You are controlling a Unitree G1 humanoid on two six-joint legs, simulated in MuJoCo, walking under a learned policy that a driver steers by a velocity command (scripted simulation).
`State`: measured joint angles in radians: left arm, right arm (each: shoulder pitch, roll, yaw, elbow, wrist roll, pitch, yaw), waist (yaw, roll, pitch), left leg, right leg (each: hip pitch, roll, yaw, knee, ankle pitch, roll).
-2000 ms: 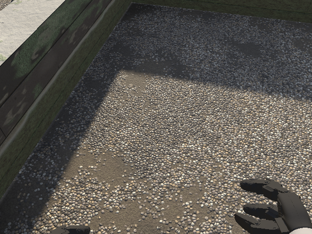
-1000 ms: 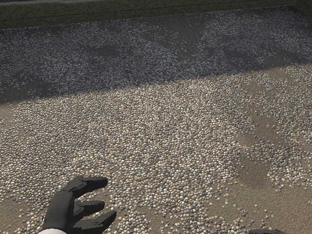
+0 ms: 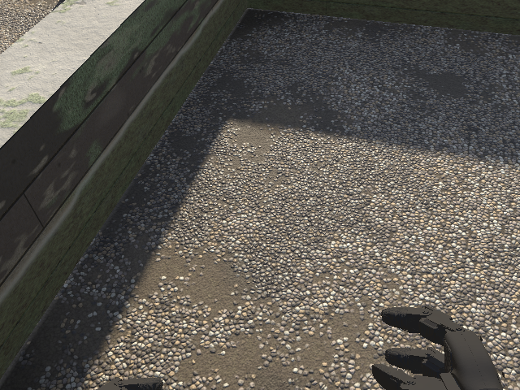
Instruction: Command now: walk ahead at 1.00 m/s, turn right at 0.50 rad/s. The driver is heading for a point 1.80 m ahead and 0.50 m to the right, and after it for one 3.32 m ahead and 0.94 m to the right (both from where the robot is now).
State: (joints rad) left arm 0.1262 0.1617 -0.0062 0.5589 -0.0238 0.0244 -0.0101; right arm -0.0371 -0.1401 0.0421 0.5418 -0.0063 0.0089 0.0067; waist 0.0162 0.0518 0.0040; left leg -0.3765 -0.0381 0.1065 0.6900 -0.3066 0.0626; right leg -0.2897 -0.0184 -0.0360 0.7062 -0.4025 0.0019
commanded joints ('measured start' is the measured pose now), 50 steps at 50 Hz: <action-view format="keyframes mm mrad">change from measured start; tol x16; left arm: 1 -139 49 15 -109 -18 -17 1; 23 -57 94 37 -46 -29 33 1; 30 -310 138 70 -125 5 13 8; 39 208 58 26 51 -10 41 21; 43 -174 208 44 -148 45 10 76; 50 -54 146 16 -133 51 -50 58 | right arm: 1 -69 -89 -40 -105 -11 -22 0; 30 170 -214 -136 -18 -21 25 -42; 41 -205 -52 -67 -194 18 55 17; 50 -5 -84 -73 -128 28 78 -37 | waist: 1 -58 -70 -108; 26 -15 -101 -128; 29 -123 152 -112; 36 113 -6 -65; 40 175 -492 -5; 43 9 -198 -262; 50 19 -55 -156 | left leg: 1 180 100 -88 -111 224 -114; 23 191 115 147 15 -19 -113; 28 540 406 -56 -207 -193 -37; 35 26 486 124 -311 -264 -60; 37 -93 395 230 -172 -387 -83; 39 -208 192 258 396 -466 -113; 41 -503 36 -117 780 -371 -192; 44 -447 69 -199 886 -76 -190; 50 -381 -45 -287 790 -30 -154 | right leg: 1 -62 -15 117 -130 187 -51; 13 -81 40 84 -66 234 -92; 23 -163 56 252 2 662 -140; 27 -490 95 208 -37 220 -102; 29 -587 32 85 255 -25 -92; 38 -7 9 -86 96 120 -109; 40 -38 -60 399 -96 297 -283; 42 7 -267 709 -344 -144 -285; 50 -91 -263 426 -259 -72 -114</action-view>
